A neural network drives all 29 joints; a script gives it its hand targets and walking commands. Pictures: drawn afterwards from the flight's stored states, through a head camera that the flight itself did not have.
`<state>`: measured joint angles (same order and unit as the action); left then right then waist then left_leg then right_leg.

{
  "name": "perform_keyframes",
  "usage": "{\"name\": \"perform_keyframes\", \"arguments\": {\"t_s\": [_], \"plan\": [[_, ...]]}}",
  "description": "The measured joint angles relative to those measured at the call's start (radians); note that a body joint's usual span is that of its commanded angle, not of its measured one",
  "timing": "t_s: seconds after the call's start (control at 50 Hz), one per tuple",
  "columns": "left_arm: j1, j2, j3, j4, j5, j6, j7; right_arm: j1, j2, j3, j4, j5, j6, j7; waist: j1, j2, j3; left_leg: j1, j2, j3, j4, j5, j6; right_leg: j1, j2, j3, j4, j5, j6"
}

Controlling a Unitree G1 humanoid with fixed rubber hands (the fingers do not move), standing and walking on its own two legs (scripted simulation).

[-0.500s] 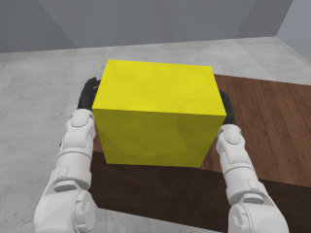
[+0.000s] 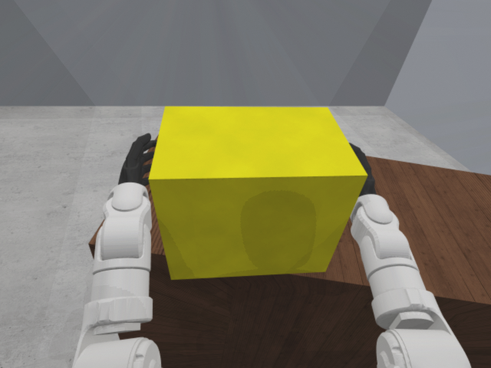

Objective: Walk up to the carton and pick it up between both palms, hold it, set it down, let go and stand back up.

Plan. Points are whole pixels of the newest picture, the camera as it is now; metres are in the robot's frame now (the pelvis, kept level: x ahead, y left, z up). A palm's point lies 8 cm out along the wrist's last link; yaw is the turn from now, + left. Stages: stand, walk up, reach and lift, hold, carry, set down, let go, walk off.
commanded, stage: reach and lift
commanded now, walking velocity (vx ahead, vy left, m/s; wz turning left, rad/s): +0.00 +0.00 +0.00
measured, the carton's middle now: (249, 193) +0.37 -0.04 +0.14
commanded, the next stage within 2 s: hold in 1.28 s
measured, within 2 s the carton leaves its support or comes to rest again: neither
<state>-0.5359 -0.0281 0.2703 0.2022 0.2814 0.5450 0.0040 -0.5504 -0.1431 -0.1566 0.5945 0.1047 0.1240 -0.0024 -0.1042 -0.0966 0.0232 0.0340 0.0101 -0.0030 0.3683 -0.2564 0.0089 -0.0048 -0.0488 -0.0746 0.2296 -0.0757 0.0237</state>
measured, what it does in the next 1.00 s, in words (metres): stands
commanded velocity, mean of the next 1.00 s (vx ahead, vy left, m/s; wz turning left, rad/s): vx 0.00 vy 0.00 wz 0.00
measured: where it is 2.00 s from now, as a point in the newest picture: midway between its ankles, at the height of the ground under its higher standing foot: outside the picture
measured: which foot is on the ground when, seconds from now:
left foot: down 0.00-1.00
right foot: down 0.00-1.00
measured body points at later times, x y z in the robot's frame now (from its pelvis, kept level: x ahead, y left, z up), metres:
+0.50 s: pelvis -0.02 -0.03 +0.00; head -0.07 -0.02 +0.45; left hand +0.37 +0.14 +0.20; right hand +0.36 -0.23 +0.20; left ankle -0.02 +0.10 -0.75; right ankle +0.04 -0.15 -0.75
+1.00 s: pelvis -0.01 -0.02 +0.00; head -0.07 +0.01 +0.45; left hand +0.38 +0.15 +0.21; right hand +0.36 -0.22 +0.21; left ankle -0.02 +0.10 -0.75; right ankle +0.04 -0.15 -0.75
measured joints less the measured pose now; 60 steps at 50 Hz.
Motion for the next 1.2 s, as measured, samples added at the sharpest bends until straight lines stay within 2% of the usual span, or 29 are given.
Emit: {"name": "perform_keyframes", "arguments": {"t_s": [0.18, 0.44, 0.62, 0.76, 1.06, 1.2], "plan": [[-0.033, 0.022, 0.007, 0.013, -0.024, 0.035, 0.003, -0.032, 0.028, -0.044, -0.019, -0.038, 0.052, 0.007, 0.010, 0.012, -0.009, -0.030, 0.001, -0.006, -0.011, 0.029, -0.012, -0.046, -0.001, -0.004, 0.028, 0.006, 0.001], [-0.127, 0.059, 0.080, 0.092, -0.032, 0.057, -0.047, -0.103, 0.050, -0.052, -0.055, -0.057, 0.158, -0.029, 0.007, 0.064, -0.026, -0.039, 0.014, -0.023, -0.049, 0.062, -0.029, -0.068, 0.010, -0.021, 0.031, 0.010, -0.015], [-0.175, 0.077, 0.120, 0.129, -0.007, 0.077, -0.081, -0.146, 0.062, -0.051, -0.034, -0.060, 0.188, -0.048, 0.000, 0.065, -0.016, -0.014, 0.016, -0.027, -0.061, 0.065, -0.033, -0.047, 0.012, -0.025, 0.031, 0.005, -0.019], [-0.159, 0.085, 0.105, 0.096, -0.014, 0.084, -0.081, -0.143, 0.058, -0.034, -0.048, -0.035, 0.186, -0.057, -0.005, 0.053, -0.013, -0.007, 0.015, -0.027, -0.050, 0.053, -0.031, -0.034, 0.011, -0.025, 0.028, 0.001, -0.014], [-0.104, 0.073, 0.045, -0.032, -0.027, 0.153, -0.040, -0.124, 0.009, 0.015, -0.078, 0.047, 0.195, -0.052, -0.008, 0.034, -0.024, -0.001, 0.014, -0.018, -0.019, 0.023, -0.025, -0.013, 0.011, -0.017, 0.022, -0.005, -0.006], [-0.105, 0.057, 0.060, -0.051, -0.012, 0.192, -0.041, -0.141, -0.009, 0.031, -0.078, 0.055, 0.235, -0.050, -0.001, 0.036, -0.026, 0.009, 0.014, -0.010, -0.025, 0.024, -0.022, -0.011, 0.012, -0.008, 0.024, -0.005, -0.005]]}}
